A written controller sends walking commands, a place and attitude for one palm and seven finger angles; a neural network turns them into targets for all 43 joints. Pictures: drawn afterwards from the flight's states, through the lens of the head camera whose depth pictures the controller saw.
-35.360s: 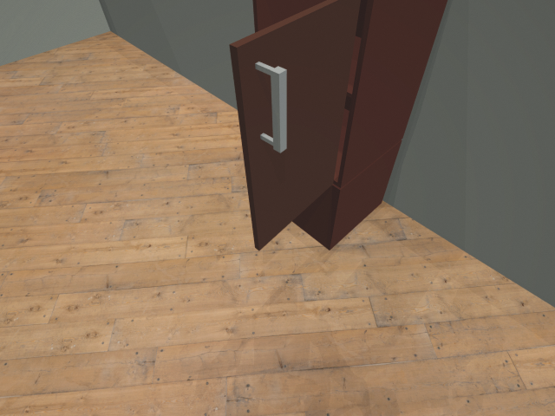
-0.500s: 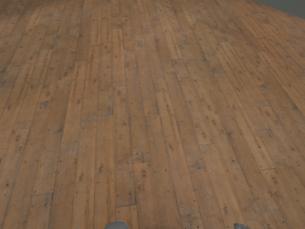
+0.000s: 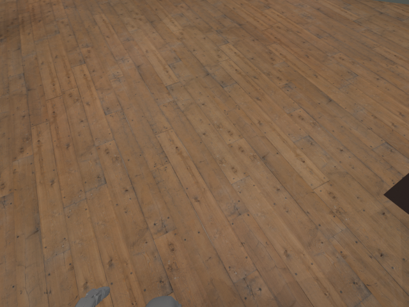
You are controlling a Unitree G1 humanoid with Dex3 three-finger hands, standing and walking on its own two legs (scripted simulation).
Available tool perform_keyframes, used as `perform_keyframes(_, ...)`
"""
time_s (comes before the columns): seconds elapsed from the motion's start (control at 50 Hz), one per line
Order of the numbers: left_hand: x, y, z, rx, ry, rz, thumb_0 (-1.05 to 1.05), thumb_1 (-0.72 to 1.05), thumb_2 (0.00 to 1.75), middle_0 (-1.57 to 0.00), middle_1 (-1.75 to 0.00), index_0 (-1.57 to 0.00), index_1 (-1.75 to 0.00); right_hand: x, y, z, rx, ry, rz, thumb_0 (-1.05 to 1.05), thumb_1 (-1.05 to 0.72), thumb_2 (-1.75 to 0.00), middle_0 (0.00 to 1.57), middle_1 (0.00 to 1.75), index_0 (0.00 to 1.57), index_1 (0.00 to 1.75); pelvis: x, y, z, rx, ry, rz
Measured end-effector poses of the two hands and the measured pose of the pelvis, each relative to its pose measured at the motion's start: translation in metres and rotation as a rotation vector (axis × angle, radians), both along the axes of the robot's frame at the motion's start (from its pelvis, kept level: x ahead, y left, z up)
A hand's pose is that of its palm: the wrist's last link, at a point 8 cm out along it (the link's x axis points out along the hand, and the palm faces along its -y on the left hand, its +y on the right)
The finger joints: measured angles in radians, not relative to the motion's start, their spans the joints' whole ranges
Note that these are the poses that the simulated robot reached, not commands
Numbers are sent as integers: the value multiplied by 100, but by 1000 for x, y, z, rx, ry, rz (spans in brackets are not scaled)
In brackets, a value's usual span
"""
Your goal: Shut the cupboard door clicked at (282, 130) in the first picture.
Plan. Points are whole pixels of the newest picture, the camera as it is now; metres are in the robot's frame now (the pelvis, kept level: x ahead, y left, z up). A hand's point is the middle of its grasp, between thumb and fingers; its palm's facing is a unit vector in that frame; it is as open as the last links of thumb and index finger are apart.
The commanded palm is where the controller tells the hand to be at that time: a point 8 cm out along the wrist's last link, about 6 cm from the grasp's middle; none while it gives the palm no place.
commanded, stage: turn to face it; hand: left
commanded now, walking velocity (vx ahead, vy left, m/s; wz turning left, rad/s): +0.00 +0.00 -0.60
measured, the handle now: out of the picture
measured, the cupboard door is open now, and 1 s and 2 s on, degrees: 58 58 58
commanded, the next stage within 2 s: take the last steps up to it in 1.48 s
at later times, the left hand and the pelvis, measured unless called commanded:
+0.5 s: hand (116, 286) +0.18 +0.23 -0.16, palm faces -0.26 -0.95 -0.18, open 7.4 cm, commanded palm none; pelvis +0.04 +0.05 +0.02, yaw -18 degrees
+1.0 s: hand (165, 262) +0.23 +0.12 -0.15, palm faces -0.56 -0.79 -0.24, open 7.4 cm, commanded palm none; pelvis +0.04 +0.01 +0.01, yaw -35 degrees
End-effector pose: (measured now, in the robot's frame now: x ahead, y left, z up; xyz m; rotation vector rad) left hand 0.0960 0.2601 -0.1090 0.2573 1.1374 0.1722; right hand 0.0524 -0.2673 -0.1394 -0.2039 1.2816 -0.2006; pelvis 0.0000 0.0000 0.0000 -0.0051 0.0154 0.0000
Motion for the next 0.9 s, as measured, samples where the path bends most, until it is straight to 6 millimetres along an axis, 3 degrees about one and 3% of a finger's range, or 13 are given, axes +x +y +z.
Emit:
perform_keyframes(0.18, 9, -16, -7, -52, 84, -82, 0, 90, 90, -20, -30, -20, -30, 18, 1, 27, -17, -82, -70, 0, -91, -90, 20, 30, 20, 30, 12, 5, 13, 15, 18, -100)
perform_keyframes(0.3, 26, 0, -29, -92, 116, -120, 0, 90, 90, -21, -30, -20, -30, 32, 21, 36, -63, -142, -109, 0, -91, -90, 20, 30, 20, 30, 26, 28, 5, -9, 26, -174)
perform_keyframes(0.36, 42, 12, -39, -98, 129, -146, 0, 90, 90, -20, -30, -20, -30, 28, 34, 39, -86, -155, -123, 0, -91, -90, 20, 30, 20, 30, 30, 38, 1, -13, 20, -217)
perform_keyframes(0.46, 74, 19, -30, -96, 123, -215, 0, 90, 90, -20, -30, -20, -30, 3, 51, 49, -90, -112, -177, 0, -90, -90, 21, 30, 20, 30, 36, 45, 12, -42, 14, -279)
perform_keyframes(0.56, 107, 10, -19, -87, 100, -293, 0, 91, 90, -20, -30, -19, -30, -31, 59, 48, -73, -61, -273, 0, -90, -90, 21, 30, 20, 30, 40, 46, 17, -53, 15, -344)
perform_keyframes(0.68, 146, -29, -10, -68, 54, -419, 0, 91, 90, -20, -30, -19, -30, -84, 56, 32, -36, -1, -412, 0, -90, -90, 21, 30, 20, 30, 40, 34, 13, -41, 7, -423)
perform_keyframes(0.78, 170, -75, -8, -42, -31, -526, 0, 91, 90, -20, -30, -19, -30, -124, 41, 3, 4, 38, -517, 0, -90, -90, 21, 30, 20, 30, 38, 13, -4, -9, 0, -492)
perform_keyframes(0.84, 167, -91, -2, -31, -34, -562, 0, 91, 90, -20, -30, -19, -30, -132, 32, -1, 7, 55, -561, 0, -90, -90, 21, 30, 20, 30, 36, 9, -2, -14, -2, -523)
perform_keyframes(0.9, 160, -97, 1, -22, 0, -577, 0, 90, 90, -20, -30, -20, -30, -126, 26, 9, 2, 19, -583, 0, -91, -90, 20, 30, 20, 30, 36, 6, 6, 2, -2, -560)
